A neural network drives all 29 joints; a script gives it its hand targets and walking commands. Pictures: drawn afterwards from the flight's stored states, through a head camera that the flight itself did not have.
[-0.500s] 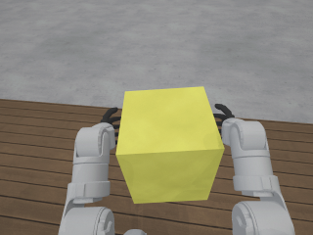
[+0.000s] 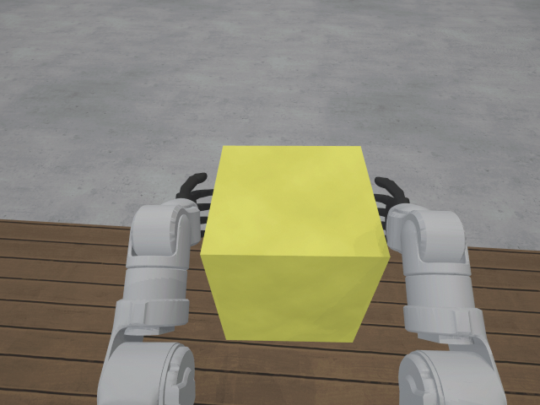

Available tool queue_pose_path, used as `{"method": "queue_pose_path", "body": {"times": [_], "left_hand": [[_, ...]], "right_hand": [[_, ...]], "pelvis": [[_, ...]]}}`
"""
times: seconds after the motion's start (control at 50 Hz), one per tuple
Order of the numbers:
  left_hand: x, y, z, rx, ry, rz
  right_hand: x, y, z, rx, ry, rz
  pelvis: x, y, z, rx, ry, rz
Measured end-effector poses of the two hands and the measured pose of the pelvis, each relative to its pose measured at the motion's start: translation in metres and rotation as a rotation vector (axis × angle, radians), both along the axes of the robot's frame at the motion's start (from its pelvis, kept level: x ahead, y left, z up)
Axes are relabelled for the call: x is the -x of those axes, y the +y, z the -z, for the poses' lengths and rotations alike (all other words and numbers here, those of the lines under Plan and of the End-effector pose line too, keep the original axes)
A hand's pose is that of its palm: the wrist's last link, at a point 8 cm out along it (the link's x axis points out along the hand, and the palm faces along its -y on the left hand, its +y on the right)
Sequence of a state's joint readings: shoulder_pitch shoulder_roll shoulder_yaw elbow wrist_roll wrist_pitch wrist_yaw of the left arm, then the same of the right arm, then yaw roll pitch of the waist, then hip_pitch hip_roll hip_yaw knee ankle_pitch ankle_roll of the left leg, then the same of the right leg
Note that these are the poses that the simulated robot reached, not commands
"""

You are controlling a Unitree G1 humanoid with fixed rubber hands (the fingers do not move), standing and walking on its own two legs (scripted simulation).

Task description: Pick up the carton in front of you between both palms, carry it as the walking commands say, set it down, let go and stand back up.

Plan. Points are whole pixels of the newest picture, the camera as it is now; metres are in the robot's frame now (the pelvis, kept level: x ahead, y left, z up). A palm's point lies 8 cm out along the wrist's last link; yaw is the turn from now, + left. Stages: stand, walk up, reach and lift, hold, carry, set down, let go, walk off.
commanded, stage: carry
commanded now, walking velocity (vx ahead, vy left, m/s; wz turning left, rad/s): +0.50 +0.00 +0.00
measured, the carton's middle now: (290, 247) +0.36 -0.01 +0.03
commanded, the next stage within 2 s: none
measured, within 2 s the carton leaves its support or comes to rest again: neither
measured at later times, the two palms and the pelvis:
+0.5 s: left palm (223, 128) +0.65 +0.12 +0.05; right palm (361, 127) +0.66 -0.18 +0.05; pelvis +0.30 -0.03 -0.06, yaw +2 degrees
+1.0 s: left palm (220, 64) +0.96 +0.16 +0.04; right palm (327, 63) +0.96 -0.14 +0.04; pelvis +0.61 -0.01 -0.10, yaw +0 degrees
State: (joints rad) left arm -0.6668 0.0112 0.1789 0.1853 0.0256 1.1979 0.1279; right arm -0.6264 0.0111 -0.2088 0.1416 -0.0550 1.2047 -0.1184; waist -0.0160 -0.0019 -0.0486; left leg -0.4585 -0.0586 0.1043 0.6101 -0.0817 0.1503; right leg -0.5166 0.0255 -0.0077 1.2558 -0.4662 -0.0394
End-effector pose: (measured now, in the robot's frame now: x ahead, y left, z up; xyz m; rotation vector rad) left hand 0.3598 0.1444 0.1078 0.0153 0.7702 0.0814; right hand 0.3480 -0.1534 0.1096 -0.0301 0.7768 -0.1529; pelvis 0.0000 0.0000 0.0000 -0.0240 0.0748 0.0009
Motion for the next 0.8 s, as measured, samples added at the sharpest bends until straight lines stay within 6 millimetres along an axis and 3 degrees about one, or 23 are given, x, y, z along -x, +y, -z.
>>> {"method": "queue_pose_path", "body": {"times": [0.16,0.32,0.38,0.44,0.52,0.58,0.68,0.8], "left_hand": [[-0.086,-0.008,0.003,0.022,-0.017,0.007],[-0.188,-0.019,-0.005,0.026,-0.098,-0.013],[-0.232,-0.027,0.005,0.007,-0.11,-0.014],[-0.268,-0.029,0.026,-0.032,-0.098,-0.034],[-0.291,-0.019,0.064,-0.039,0.015,-0.081],[-0.31,-0.013,0.077,-0.034,0.056,-0.107],[-0.36,-0.009,0.079,-0.028,0.041,-0.131],[-0.437,-0.005,0.064,-0.03,-0.029,-0.121]], "right_hand": [[-0.078,-0.007,0.002,-0.011,-0.02,0.042],[-0.185,-0.02,-0.005,-0.014,-0.1,0.029],[-0.231,-0.028,0.009,-0.015,-0.11,0.012],[-0.278,-0.029,0.035,-0.029,-0.097,-0.025],[-0.317,-0.019,0.068,-0.011,0.016,-0.079],[-0.345,-0.013,0.081,-0.011,0.057,-0.103],[-0.398,-0.008,0.085,-0.029,0.042,-0.103],[-0.468,-0.005,0.075,-0.043,-0.028,-0.081]], "pelvis": [[-0.08,0.005,-0.008,0.006,0.021,0.001],[-0.186,-0.008,0.009,-0.021,0.024,-0.017],[-0.235,-0.016,0.031,-0.04,0.007,-0.029],[-0.276,-0.022,0.056,-0.03,-0.006,-0.028],[-0.312,-0.033,0.058,-0.039,-0.011,-0.023],[-0.339,-0.039,0.054,-0.045,-0.005,-0.029],[-0.388,-0.04,0.048,-0.053,0.012,-0.031],[-0.46,-0.032,0.047,-0.05,0.022,-0.018]]}}
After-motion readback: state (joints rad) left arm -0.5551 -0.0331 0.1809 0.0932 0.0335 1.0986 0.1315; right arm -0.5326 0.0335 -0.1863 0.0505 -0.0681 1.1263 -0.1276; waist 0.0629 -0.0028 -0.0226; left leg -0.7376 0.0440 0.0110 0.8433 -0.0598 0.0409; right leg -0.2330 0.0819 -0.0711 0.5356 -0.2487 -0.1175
